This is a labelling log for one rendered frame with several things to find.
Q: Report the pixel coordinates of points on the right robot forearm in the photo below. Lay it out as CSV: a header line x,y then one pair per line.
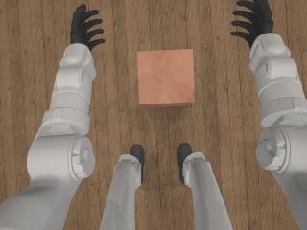
x,y
277,81

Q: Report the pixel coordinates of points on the robot left upper arm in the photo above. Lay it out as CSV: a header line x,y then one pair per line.
x,y
57,164

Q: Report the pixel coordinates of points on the left robot foot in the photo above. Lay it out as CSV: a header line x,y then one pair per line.
x,y
138,152

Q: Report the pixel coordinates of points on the left robot forearm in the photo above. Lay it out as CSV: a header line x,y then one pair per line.
x,y
71,97

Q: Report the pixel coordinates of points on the robot right hand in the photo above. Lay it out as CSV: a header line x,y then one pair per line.
x,y
261,19

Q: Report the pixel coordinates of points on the robot right upper arm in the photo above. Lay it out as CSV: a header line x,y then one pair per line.
x,y
282,149

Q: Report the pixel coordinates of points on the carton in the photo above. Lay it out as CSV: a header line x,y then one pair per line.
x,y
166,78

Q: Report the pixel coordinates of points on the robot left hand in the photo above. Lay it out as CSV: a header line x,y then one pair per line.
x,y
79,29

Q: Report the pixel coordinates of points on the right robot thigh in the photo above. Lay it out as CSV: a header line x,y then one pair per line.
x,y
208,204

